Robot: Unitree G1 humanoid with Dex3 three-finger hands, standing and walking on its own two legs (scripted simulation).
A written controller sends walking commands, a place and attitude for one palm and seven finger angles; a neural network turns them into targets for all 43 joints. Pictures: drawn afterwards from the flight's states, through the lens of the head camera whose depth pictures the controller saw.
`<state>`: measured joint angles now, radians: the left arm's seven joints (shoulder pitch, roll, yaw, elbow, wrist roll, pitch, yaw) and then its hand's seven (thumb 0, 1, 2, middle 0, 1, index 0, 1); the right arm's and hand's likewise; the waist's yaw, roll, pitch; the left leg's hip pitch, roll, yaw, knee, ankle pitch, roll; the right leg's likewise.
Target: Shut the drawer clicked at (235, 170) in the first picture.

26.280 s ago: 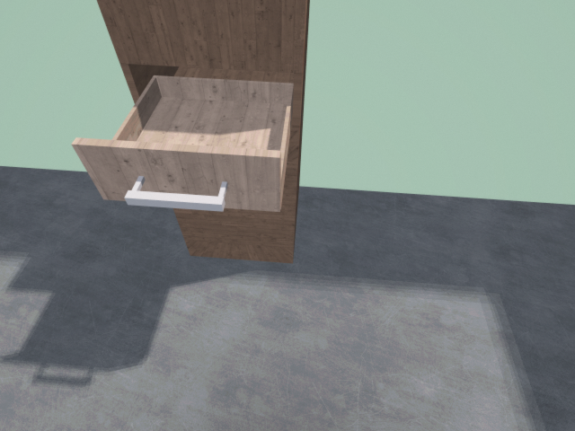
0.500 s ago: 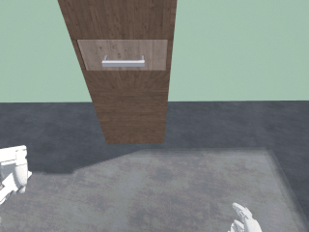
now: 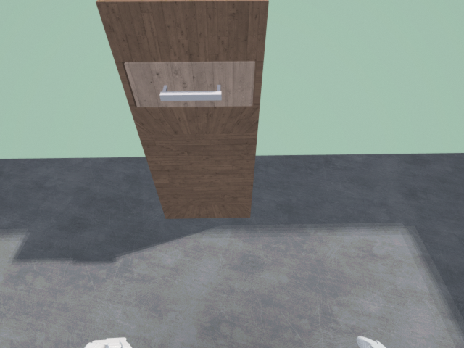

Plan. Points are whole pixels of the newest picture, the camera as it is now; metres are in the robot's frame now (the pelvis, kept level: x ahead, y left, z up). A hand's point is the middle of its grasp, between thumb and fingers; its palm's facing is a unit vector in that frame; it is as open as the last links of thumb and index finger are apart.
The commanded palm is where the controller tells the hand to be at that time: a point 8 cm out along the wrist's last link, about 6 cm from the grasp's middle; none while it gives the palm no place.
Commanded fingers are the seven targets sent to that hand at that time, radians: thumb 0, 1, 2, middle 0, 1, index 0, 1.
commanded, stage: let the arm hang, fingers relaxed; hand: left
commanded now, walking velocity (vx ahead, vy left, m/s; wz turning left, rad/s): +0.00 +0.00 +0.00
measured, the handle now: (191, 92) +0.81 +0.17 +0.00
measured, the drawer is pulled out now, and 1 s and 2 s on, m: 0.00 0.00 0.00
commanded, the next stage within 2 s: look to check the result in 0.86 s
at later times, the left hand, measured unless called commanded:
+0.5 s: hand out of the picture -0.05 +0.20 -0.16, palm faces +0.02 -0.97 -0.23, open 6.8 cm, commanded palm none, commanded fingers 0.00 0.90 0.90 -0.20 -0.30 -0.20 -0.30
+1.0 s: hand out of the picture -0.02 +0.16 -0.16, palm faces +0.02 -0.99 -0.17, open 7.3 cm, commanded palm none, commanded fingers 0.00 0.90 0.90 -0.20 -0.30 -0.20 -0.30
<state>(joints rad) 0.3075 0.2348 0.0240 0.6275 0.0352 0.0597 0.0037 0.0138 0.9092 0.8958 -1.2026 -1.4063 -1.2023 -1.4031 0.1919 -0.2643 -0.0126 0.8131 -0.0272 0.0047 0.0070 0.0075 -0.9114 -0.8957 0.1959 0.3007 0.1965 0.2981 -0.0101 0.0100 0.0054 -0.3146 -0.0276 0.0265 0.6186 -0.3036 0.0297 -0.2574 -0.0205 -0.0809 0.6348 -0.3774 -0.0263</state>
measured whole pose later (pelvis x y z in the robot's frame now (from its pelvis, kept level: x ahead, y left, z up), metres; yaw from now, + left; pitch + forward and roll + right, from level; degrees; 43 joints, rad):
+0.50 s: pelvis -0.02 +0.01 +0.02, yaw -1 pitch -1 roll +0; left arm 0.32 0.17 0.00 1.13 0.01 0.02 0.02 0.01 0.91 0.90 -0.31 -0.43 -0.31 -0.42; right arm 0.32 -0.13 0.00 1.10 -0.02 0.01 -0.02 0.00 -0.91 -0.90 0.20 0.30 0.20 0.30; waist 0.00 0.03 0.04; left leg -0.23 -0.03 0.04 0.42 -0.17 0.05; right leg -0.17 -0.01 -0.07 0.42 -0.23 -0.01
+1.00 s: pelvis -0.01 +0.00 +0.02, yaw -1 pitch -1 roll +0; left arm 0.28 0.12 0.01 1.15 0.01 0.00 0.03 0.01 0.91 0.90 -0.20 -0.30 -0.20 -0.30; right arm 0.31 -0.12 -0.01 1.14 -0.02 0.00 -0.04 0.00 -0.91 -0.90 0.19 0.30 0.19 0.30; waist -0.01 0.01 0.05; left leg -0.21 -0.02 0.03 0.42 -0.19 0.03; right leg -0.15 0.00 -0.07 0.41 -0.24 -0.02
